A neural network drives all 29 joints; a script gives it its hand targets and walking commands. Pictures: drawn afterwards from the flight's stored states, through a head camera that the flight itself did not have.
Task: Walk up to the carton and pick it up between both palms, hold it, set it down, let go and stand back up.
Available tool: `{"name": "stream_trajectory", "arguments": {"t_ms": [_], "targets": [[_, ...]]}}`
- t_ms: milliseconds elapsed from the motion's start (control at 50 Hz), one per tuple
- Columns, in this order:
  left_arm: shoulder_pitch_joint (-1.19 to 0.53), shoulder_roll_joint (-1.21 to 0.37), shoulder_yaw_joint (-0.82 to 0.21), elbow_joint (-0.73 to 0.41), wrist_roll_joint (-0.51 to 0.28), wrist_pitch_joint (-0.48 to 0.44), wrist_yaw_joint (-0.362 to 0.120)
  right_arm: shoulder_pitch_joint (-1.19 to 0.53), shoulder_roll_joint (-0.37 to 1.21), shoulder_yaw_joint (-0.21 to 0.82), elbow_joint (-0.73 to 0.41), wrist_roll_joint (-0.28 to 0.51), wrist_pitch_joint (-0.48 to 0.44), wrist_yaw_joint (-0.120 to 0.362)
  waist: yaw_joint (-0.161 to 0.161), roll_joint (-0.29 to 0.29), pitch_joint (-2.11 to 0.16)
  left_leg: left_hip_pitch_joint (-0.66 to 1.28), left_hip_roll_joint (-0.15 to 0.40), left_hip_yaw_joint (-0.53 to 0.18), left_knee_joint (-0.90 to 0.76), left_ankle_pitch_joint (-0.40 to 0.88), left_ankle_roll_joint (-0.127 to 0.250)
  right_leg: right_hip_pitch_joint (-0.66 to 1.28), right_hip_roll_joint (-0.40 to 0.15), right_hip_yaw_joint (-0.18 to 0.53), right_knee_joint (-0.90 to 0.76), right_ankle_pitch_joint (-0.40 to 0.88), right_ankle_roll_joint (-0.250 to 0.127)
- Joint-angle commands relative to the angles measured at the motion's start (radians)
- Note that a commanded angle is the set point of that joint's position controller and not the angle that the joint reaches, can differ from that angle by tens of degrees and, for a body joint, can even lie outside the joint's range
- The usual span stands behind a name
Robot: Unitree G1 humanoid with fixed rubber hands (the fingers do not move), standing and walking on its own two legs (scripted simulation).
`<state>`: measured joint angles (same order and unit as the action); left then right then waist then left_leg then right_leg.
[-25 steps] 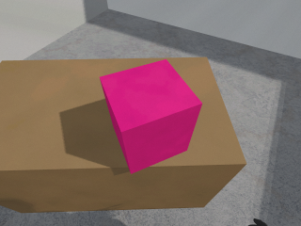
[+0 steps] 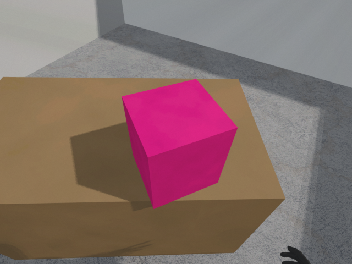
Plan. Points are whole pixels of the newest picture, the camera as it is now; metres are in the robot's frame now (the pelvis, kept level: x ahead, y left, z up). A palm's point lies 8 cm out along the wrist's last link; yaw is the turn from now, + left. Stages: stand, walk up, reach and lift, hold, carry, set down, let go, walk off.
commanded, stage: walk up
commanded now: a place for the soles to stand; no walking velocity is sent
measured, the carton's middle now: (174, 144) +0.42 +0.00 +0.01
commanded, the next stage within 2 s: reach and lift in 0.10 s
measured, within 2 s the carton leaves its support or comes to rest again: neither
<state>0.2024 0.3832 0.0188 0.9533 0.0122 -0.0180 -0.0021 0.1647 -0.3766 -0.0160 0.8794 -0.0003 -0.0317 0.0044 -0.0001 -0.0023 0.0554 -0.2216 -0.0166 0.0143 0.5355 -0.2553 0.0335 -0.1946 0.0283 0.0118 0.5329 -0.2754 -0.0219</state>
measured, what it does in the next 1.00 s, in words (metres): stands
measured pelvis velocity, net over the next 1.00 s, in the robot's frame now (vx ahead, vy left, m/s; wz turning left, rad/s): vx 0.00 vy -0.01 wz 0.00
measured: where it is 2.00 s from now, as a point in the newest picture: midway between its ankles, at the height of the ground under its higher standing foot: outside the picture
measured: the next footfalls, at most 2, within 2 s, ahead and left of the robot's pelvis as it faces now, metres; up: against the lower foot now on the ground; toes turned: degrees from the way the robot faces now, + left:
none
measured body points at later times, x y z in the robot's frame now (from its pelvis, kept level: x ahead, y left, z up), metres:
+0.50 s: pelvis +0.03 -0.01 -0.01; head +0.05 -0.02 +0.44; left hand +0.22 +0.25 -0.08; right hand +0.17 -0.32 -0.10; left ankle +0.03 +0.10 -0.73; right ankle +0.01 -0.11 -0.73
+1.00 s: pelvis +0.00 -0.01 +0.01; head -0.04 +0.00 +0.45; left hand +0.18 +0.21 -0.05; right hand +0.15 -0.31 -0.05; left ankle +0.03 +0.10 -0.73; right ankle +0.01 -0.11 -0.73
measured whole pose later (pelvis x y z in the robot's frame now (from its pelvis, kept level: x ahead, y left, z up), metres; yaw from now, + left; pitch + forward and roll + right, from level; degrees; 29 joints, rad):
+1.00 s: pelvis +0.00 -0.01 +0.01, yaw +0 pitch -6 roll +0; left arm 0.25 0.16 -0.04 0.39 0.01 0.17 0.17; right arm 0.20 -0.43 -0.06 0.81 0.09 -0.21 0.27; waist 0.00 0.00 0.00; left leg -0.13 -0.01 0.02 0.45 -0.22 0.00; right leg -0.11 0.03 0.01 0.45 -0.24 -0.03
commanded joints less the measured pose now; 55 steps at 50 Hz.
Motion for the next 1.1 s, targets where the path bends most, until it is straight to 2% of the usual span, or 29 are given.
{"name": "stream_trajectory", "arguments": {"t_ms": [0, 40, 80, 100, 120, 140, 180, 220, 260, 320, 380, 420, 460, 500, 520, 560, 580, 600, 660, 700, 720, 740, 800, 880, 920, 960, 980, 1040, 1080], "targets": [[-0.103, 0.207, 0.052, -0.042, 0.014, -0.028, -0.008, -0.063, -0.223, -0.051, 0.014, -0.025, -0.024, 0.002, -0.022, -0.016, -0.006, 0.010, 0.137, -0.170, -0.216, -0.184, 0.024, -0.087, -0.118, 0.168, -0.189, -0.077, -0.042], [-0.075, 0.172, 0.040, -0.032, -0.005, -0.029, -0.011, -0.045, -0.199, -0.040, 0.020, -0.032, -0.037, -0.003, -0.006, 0.059, -0.102, 0.080, 0.142, -0.168, -0.237, -0.050, 0.030, -0.044, -0.120, 0.144, -0.107, 0.082, -0.035], [-0.072, 0.187, 0.045, -0.031, -0.003, -0.031, -0.005, -0.063, -0.216, -0.040, 0.006, -0.025, -0.040, -0.005, 0.001, 0.041, -0.087, 0.065, 0.168, -0.177, -0.195, 0.071, 0.032, -0.001, -0.102, 0.119, -0.122, 0.133, -0.032], [-0.423, 0.111, 0.075, -0.312, 0.019, 0.154, 0.049, -0.345, -0.025, -0.109, 0.172, -0.133, -0.150, 0.027, -0.051, 0.074, 0.064, -0.210, 0.076, 0.066, -0.108, -0.234, -0.042, -0.111, -0.008, -0.109, 0.039, -0.175, -0.016], [-0.426, 0.096, 0.075, -0.338, 0.038, 0.233, 0.072, -0.288, -0.092, -0.131, 0.140, -0.149, -0.165, 0.054, -0.068, 0.093, 0.096, -0.321, 0.119, 0.061, -0.105, -0.313, -0.009, -0.043, 0.001, -0.104, 0.097, -0.160, -0.030], [-0.423, 0.092, 0.084, -0.366, 0.037, 0.287, 0.079, -0.250, -0.113, -0.155, 0.140, -0.152, -0.161, 0.073, -0.096, 0.081, 0.099, -0.285, 0.128, 0.052, -0.087, -0.311, -0.016, -0.080, -0.004, -0.101, 0.100, -0.165, -0.029], [-0.381, 0.091, 0.073, -0.424, 0.028, 0.339, 0.071, -0.238, -0.136, -0.182, 0.075, -0.122, -0.171, 0.073, -0.071, -0.018, 0.006, -0.096, 0.084, 0.052, -0.005, -0.139, -0.026, -0.170, -0.022, -0.089, 0.039, -0.084, -0.040], [-0.312, 0.090, 0.076, -0.514, 0.023, 0.376, 0.065, -0.164, -0.173, -0.194, 0.055, -0.083, -0.181, 0.076, -0.066, -0.049, -0.147, 0.107, 0.096, 0.035, 0.052, 0.059, -0.041, -0.213, -0.025, -0.114, 0.022, 0.050, -0.042], [-0.191, 0.060, 0.067, -0.585, 0.025, 0.371, 0.062, -0.087, -0.219, -0.197, 0.021, -0.018, -0.203, 0.090, -0.059, -0.005, -0.317, 0.262, 0.082, 0.002, 0.102, 0.352, -0.064, -0.174, -0.002, -0.124, 0.014, 0.242, -0.033], [-0.066, 0.031, 0.113, -0.558, 0.035, 0.348, 0.055, -0.039, -0.245, -0.178, -0.030, 0.029, -0.251, 0.092, -0.012, -0.084, -0.338, 0.319, 0.055, -0.010, 0.108, 0.546, -0.066, -0.089, 0.017, -0.120, -0.005, 0.445, -0.019], [-0.002, 0.007, 0.138, -0.593, 0.040, 0.320, 0.061, -0.070, -0.287, -0.152, -0.090, 0.057, -0.300, 0.107, 0.040, -0.083, -0.346, 0.330, 0.028, -0.022, 0.083, 0.694, -0.053, -0.022, 0.031, -0.103, -0.033, 0.542, -0.014], [-0.013, 0.001, 0.149, -0.557, 0.032, 0.293, 0.064, -0.108, -0.279, -0.106, -0.143, 0.063, -0.311, 0.105, 0.077, -0.126, -0.263, 0.243, 0.009, -0.013, 0.044, 0.627, -0.041, 0.023, 0.032, -0.091, -0.037, 0.590, -0.003], [-0.040, -0.002, 0.151, -0.574, 0.045, 0.295, 0.071, -0.098, -0.265, -0.085, -0.094, 0.081, -0.282, 0.125, 0.048, -0.096, -0.174, 0.229, 0.011, -0.015, -0.002, 0.528, -0.038, -0.005, 0.021, -0.082, -0.069, 0.481, -0.012], [-0.058, -0.012, 0.152, -0.621, 0.057, 0.287, 0.090, -0.085, -0.271, -0.067, -0.129, 0.099, -0.261, 0.144, 0.065, -0.091, -0.153, 0.230, 0.024, 0.004, -0.037, 0.490, -0.047, -0.040, 0.024, -0.085, -0.107, 0.399, -0.013], [-0.041, -0.033, 0.137, -0.647, 0.054, 0.281, 0.099, -0.069, -0.264, -0.064, -0.108, 0.121, -0.257, 0.148, 0.063, -0.039, -0.148, 0.230, 0.025, -0.005, -0.048, 0.502, -0.055, -0.013, 0.024, -0.077, -0.118, 0.396, -0.021], [-0.049, -0.091, 0.118, -0.631, 0.048, 0.275, 0.107, -0.066, -0.264, -0.056, -0.073, 0.143, -0.240, 0.178, 0.026, -0.057, -0.106, 0.252, 0.034, -0.012, -0.088, 0.452, -0.054, -0.054, 0.030, -0.065, -0.160, 0.352, -0.025], [-0.058, -0.063, 0.128, -0.638, 0.022, 0.264, 0.106, -0.108, -0.263, -0.065, -0.139, 0.134, -0.238, 0.172, 0.042, -0.140, -0.124, 0.227, 0.017, -0.004, -0.096, 0.478, -0.034, 0.000, 0.028, -0.051, -0.166, 0.448, -0.019], [-0.065, -0.079, 0.119, -0.660, 0.025, 0.254, 0.107, -0.062, -0.238, -0.040, -0.113, 0.127, -0.228, 0.174, 0.039, -0.093, -0.119, 0.208, 0.015, 0.014, -0.117, 0.416, -0.045, 0.010, 0.018, -0.040, -0.173, 0.426, -0.018], [-0.017, -0.095, 0.135, -0.642, 0.036, 0.203, 0.115, -0.047, -0.213, -0.001, -0.145, 0.145, -0.235, 0.180, 0.069, -0.119, -0.110, 0.196, -0.003, 0.019, -0.145, 0.380, -0.038, 0.016, 0.008, -0.003, -0.195, 0.430, 0.001], [-0.052, -0.124, 0.097, -0.672, 0.011, 0.179, 0.128, -0.075, -0.248, -0.060, -0.157, 0.139, -0.235, 0.198, 0.042, -0.114, -0.085, 0.198, 0.021, -0.003, -0.154, 0.320, -0.048, -0.014, 0.022, -0.022, -0.195, 0.337, -0.019], [-0.008, -0.140, 0.094, -0.633, 0.015, 0.186, 0.130, -0.052, -0.250, -0.040, -0.151, 0.134, -0.230, 0.210, 0.063, -0.105, -0.068, 0.186, 0.027, 0.007, -0.174, 0.298, -0.046, -0.013, 0.014, -0.013, -0.225, 0.269, -0.032], [-0.010, -0.154, 0.064, -0.656, 0.009, 0.170, 0.137, -0.040, -0.259, -0.070, -0.155, 0.147, -0.229, 0.221, 0.025, -0.105, -0.095, 0.234, 0.035, -0.014, -0.175, 0.264, -0.053, -0.053, 0.023, -0.023, -0.224, 0.231, -0.035], [-0.050, -0.171, 0.004, -0.734, -0.006, 0.146, 0.168, -0.077, -0.286, -0.120, -0.212, 0.154, -0.237, 0.242, 0.033, -0.044, -0.135, 0.158, 0.067, -0.025, -0.210, 0.127, -0.060, -0.040, 0.029, -0.043, -0.204, 0.117, -0.054], [-0.018, -0.219, -0.010, -0.727, -0.015, 0.139, 0.182, -0.103, -0.278, -0.113, -0.274, 0.173, -0.226, 0.257, 0.061, -0.110, -0.064, 0.097, 0.063, -0.006, -0.255, 0.033, -0.054, -0.030, 0.013, -0.023, -0.230, 0.090, -0.045], [-0.013, -0.241, -0.030, -0.760, 0.013, 0.146, 0.200, -0.085, -0.303, -0.104, -0.281, 0.194, -0.211, 0.283, 0.058, -0.025, -0.057, 0.073, 0.083, -0.038, -0.282, -0.072, -0.062, -0.025, 0.019, -0.029, -0.199, 0.042, -0.050], [-0.039, -0.247, -0.057, -0.799, -0.004, 0.143, 0.206, -0.096, -0.310, -0.117, -0.290, 0.208, -0.198, 0.285, 0.031, -0.065, -0.066, 0.052, 0.092, -0.033, -0.263, -0.086, -0.062, -0.027, 0.018, -0.025, -0.187, 0.049, -0.045], [-0.049, -0.266, -0.066, -0.797, 0.011, 0.147, 0.214, -0.134, -0.332, -0.135, -0.270, 0.192, -0.195, 0.294, 0.039, -0.040, -0.038, 0.046, 0.107, -0.057, -0.290, -0.235, -0.058, -0.030, 0.017, -0.034, -0.182, -0.026, -0.046], [-0.067, -0.269, -0.070, -0.814, 0.017, 0.153, 0.227, -0.175, -0.323, -0.131, -0.348, 0.222, -0.177, 0.310, 0.051, -0.044, -0.071, 0.036, 0.110, -0.069, -0.293, -0.281, -0.056, -0.024, -0.008, 0.006, -0.193, -0.082, -0.044], [-0.070, -0.295, -0.065, -0.824, 0.015, 0.153, 0.232, -0.177, -0.334, -0.132, -0.373, 0.226, -0.177, 0.312, 0.056, -0.103, -0.050, 0.013, 0.084, -0.042, -0.264, -0.233, -0.049, -0.044, -0.008, 0.020, -0.200, -0.091, -0.042]]}}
